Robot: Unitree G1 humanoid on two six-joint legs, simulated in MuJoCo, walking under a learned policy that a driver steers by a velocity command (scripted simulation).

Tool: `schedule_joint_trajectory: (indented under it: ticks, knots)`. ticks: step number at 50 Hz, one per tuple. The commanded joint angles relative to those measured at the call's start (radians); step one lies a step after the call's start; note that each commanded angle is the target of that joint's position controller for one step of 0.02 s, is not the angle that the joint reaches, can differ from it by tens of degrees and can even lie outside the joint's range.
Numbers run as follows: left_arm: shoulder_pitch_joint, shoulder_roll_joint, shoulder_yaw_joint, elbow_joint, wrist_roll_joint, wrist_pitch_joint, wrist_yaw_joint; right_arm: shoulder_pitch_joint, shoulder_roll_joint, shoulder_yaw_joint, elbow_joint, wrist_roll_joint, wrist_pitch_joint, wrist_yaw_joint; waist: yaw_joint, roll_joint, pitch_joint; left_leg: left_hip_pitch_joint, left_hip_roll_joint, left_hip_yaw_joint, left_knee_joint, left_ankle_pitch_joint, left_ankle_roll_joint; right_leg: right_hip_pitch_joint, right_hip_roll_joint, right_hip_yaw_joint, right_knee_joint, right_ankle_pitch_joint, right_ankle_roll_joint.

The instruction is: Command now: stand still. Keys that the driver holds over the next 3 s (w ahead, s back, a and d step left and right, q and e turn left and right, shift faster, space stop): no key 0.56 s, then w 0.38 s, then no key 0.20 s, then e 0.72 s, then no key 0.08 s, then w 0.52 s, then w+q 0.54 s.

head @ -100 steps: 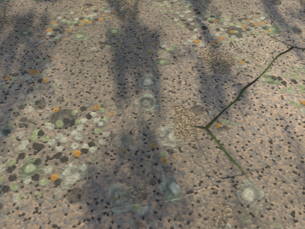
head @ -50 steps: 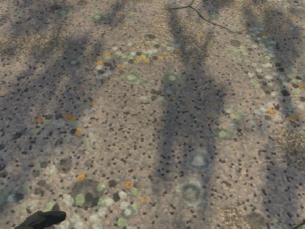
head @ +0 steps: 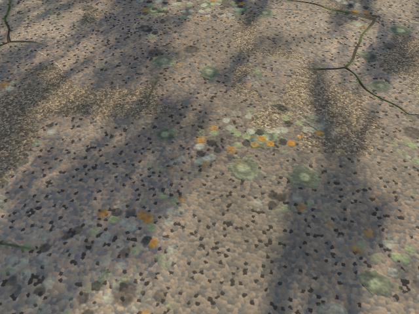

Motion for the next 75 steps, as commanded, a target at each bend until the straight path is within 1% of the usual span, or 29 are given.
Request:
schedule_joint_trajectory:
  ticks: [1,28,29,31,33,36,38,40,41,42,43,44,45,47,48,50,52,55,58,59,60,61,62,63,64,66,69,72,75]
  knots:
    - [0.002,0.103,0.023,-0.025,-0.001,-0.005,0.008,-0.005,-0.103,-0.029,-0.049,0.000,-0.014,-0.005,0.003,0.002,-0.060,0.022,0.047,-0.048,-0.091,0.303,0.035,0.024,-0.027,0.029,-0.072,0.225,-0.021]
    - [0.063,0.072,0.019,0.157,-0.002,-0.002,0.029,0.041,-0.088,-0.023,0.192,0.007,-0.015,-0.021,0.002,-0.004,0.010,0.014,0.025,-0.015,-0.177,0.145,0.023,0.009,-0.014,0.016,-0.148,0.115,-0.017]
    - [0.087,0.060,0.016,0.172,-0.003,-0.001,0.029,0.061,-0.080,-0.021,0.211,0.007,-0.013,-0.022,0.002,-0.001,-0.012,0.022,0.015,-0.007,-0.187,0.027,0.025,0.017,-0.002,0.003,-0.150,0.017,-0.021]
    - [0.097,0.082,0.024,0.172,-0.015,-0.001,0.033,0.072,-0.113,-0.032,0.222,0.018,-0.009,-0.026,-0.004,0.009,0.041,-0.038,0.006,-0.016,-0.189,-0.316,0.057,-0.052,0.022,-0.012,-0.117,-0.276,-0.051]
    - [0.091,0.070,0.022,0.155,-0.019,-0.021,0.031,0.083,-0.122,-0.035,0.221,0.028,-0.025,-0.024,-0.011,0.030,0.104,-0.082,0.056,-0.090,-0.226,-0.453,0.097,-0.129,0.007,0.011,-0.093,-0.362,-0.077]
    - [0.080,0.026,0.014,0.139,-0.023,-0.065,0.011,0.149,-0.157,-0.050,0.245,0.039,-0.056,-0.010,-0.029,0.128,0.083,0.000,0.191,-0.296,-0.323,-0.484,0.175,-0.191,0.024,-0.038,0.059,-0.181,-0.071]
    - [0.106,0.013,0.012,0.140,-0.029,-0.081,-0.003,0.121,-0.166,-0.053,0.238,0.041,-0.062,-0.004,-0.003,0.163,0.084,-0.066,0.252,-0.391,-0.381,-0.483,0.212,-0.114,0.019,-0.040,0.106,-0.113,-0.095]
    - [0.228,0.009,0.013,0.179,-0.031,-0.090,-0.006,-0.006,-0.147,-0.043,0.194,0.047,-0.062,0.001,0.080,0.123,0.107,-0.233,0.171,-0.259,-0.305,-0.385,0.156,0.105,0.011,-0.015,-0.082,-0.116,-0.135]
    - [0.338,0.066,0.028,0.214,-0.027,-0.094,-0.003,-0.073,-0.101,-0.030,0.164,0.049,-0.068,0.002,0.119,0.001,0.105,-0.348,0.074,-0.108,-0.114,-0.262,0.093,0.216,-0.073,0.140,-0.190,-0.180,-0.164]
    - [0.460,0.177,0.057,0.243,-0.030,-0.101,-0.008,-0.111,-0.045,-0.018,0.127,0.050,-0.087,0.002,0.141,-0.254,0.081,-0.491,-0.040,0.074,0.215,-0.129,0.029,0.337,-0.256,0.484,-0.368,-0.302,-0.253]
    - [0.473,0.189,0.054,0.237,-0.011,-0.112,-0.017,-0.134,-0.085,-0.025,0.110,0.054,-0.105,0.001,0.138,-0.271,0.100,-0.631,-0.019,0.019,0.416,-0.219,0.035,0.372,-0.380,0.698,-0.420,-0.213,-0.319]
    - [0.416,0.131,0.038,0.216,-0.002,-0.121,-0.018,-0.101,-0.103,-0.030,0.126,0.056,-0.116,0.009,0.091,-0.157,0.106,-0.682,0.032,-0.026,0.539,-0.162,0.054,0.390,-0.366,0.634,-0.385,-0.117,-0.305]
    - [0.379,0.105,0.030,0.196,-0.006,-0.126,-0.023,-0.061,-0.093,-0.028,0.148,0.053,-0.123,0.018,0.065,-0.116,0.083,-0.700,0.057,-0.022,0.575,-0.081,0.072,0.407,-0.330,0.539,-0.376,-0.047,-0.274]
    - [0.339,0.069,0.013,0.177,-0.012,-0.115,-0.027,-0.090,-0.103,-0.036,0.148,0.041,-0.128,0.029,0.046,-0.078,0.079,-0.687,0.108,0.000,0.523,0.038,0.075,0.383,-0.282,0.373,-0.399,0.144,-0.221]
    - [0.334,0.048,0.004,0.172,-0.007,-0.104,-0.023,-0.107,-0.096,-0.036,0.143,0.038,-0.126,0.033,0.041,-0.094,0.080,-0.639,0.107,0.027,0.473,0.063,0.062,0.348,-0.249,0.293,-0.404,0.302,-0.203]
    - [0.319,0.052,-0.002,0.158,0.003,-0.082,-0.008,-0.152,-0.052,-0.022,0.127,0.034,-0.115,0.039,0.037,-0.103,0.077,-0.529,0.076,0.082,0.321,0.129,0.029,0.265,-0.186,0.148,-0.386,0.547,-0.177]
    - [0.316,0.090,-0.001,0.149,0.008,-0.069,0.007,-0.233,-0.010,-0.001,0.098,0.031,-0.107,0.044,0.047,-0.115,0.069,-0.338,0.025,0.133,0.125,0.229,0.010,0.128,-0.129,0.052,-0.378,0.633,-0.156]
    - [0.332,0.143,0.013,0.161,-0.010,-0.070,0.014,-0.242,-0.063,-0.007,0.085,0.039,-0.088,0.046,0.020,-0.163,0.033,-0.163,0.001,0.101,0.014,0.334,0.018,0.101,-0.164,0.062,-0.349,0.678,-0.152]
    - [0.269,0.126,0.016,0.148,-0.021,-0.072,0.014,-0.087,-0.146,-0.039,0.140,0.019,-0.083,0.034,-0.079,-0.135,-0.046,0.029,-0.027,0.076,-0.098,0.405,0.078,0.162,-0.152,0.069,-0.171,0.820,-0.102]
    - [0.278,0.117,0.013,0.144,-0.015,-0.072,0.008,-0.010,-0.182,-0.052,0.162,0.011,-0.085,0.028,-0.114,-0.096,-0.094,0.166,0.010,0.055,-0.134,0.561,0.099,0.123,-0.109,0.057,-0.043,0.763,-0.071]
    - [0.327,0.076,0.001,0.123,0.015,-0.074,0.003,0.086,-0.254,-0.063,0.176,-0.014,-0.084,0.019,-0.108,0.043,-0.229,0.458,0.199,-0.111,-0.031,0.977,0.160,-0.072,-0.033,0.038,0.198,0.386,-0.033]
    - [0.459,-0.028,-0.027,0.139,-0.006,-0.070,0.005,0.122,-0.268,-0.058,0.178,-0.019,-0.071,0.022,-0.070,0.281,-0.436,0.633,0.465,-0.402,-0.089,1.116,0.348,-0.232,0.090,0.022,0.570,-0.357,0.016]
    - [0.435,0.064,0.002,0.146,-0.021,-0.064,0.006,0.075,-0.213,-0.044,0.155,0.000,-0.064,0.026,-0.072,0.168,-0.428,0.488,0.431,-0.445,-0.175,0.888,0.337,-0.226,0.066,0.138,0.704,-0.380,0.024]
    - [0.330,0.098,0.019,0.108,-0.038,-0.052,0.011,-0.045,-0.188,-0.034,0.128,0.016,-0.062,0.022,-0.046,0.122,-0.260,0.329,0.394,-0.309,-0.215,0.704,0.292,-0.300,0.026,0.095,0.735,-0.328,0.026]
    - [0.277,0.092,0.025,0.095,-0.034,-0.036,0.021,-0.120,-0.151,-0.022,0.118,0.016,-0.064,0.018,-0.020,0.060,-0.178,0.189,0.344,-0.223,-0.262,0.572,0.255,-0.293,-0.012,0.071,0.710,-0.265,0.034]
    - [0.274,0.077,0.041,0.074,-0.023,0.006,0.041,-0.181,-0.126,-0.014,0.124,-0.004,-0.064,0.017,0.027,0.086,-0.096,-0.034,0.282,-0.095,-0.331,0.384,0.216,-0.193,-0.052,0.055,0.646,-0.190,0.038]
    - [0.257,0.060,0.055,0.029,-0.019,0.029,0.051,-0.172,-0.147,-0.023,0.141,-0.019,-0.062,-0.003,0.035,0.105,-0.078,-0.100,0.281,-0.037,-0.385,0.279,0.252,-0.177,-0.048,0.020,0.561,-0.145,0.031]
    - [0.171,0.079,0.064,-0.034,-0.015,0.042,0.046,-0.167,-0.185,-0.037,0.142,-0.008,-0.051,-0.030,0.020,0.097,-0.093,-0.051,0.329,-0.042,-0.411,0.189,0.274,-0.225,-0.075,0.019,0.462,-0.093,0.026]
    - [0.113,0.090,0.068,-0.077,-0.014,0.047,0.030,-0.186,-0.212,-0.048,0.135,0.001,-0.036,-0.046,0.017,0.093,-0.099,-0.043,0.340,0.002,-0.421,0.148,0.260,-0.192,-0.081,-0.003,0.360,-0.057,0.016]
Next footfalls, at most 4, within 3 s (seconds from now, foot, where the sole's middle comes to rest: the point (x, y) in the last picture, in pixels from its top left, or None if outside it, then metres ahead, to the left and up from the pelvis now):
1.18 left None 0.34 0.10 -0.77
1.66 right None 0.24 -0.13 -0.77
2.16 left None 0.35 0.06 -0.77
2.60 right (323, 309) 0.53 -0.32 -0.77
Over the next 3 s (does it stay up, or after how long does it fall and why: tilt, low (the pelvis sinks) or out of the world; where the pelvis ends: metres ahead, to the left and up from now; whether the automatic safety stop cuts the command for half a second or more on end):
stays up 0.61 -0.22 0.01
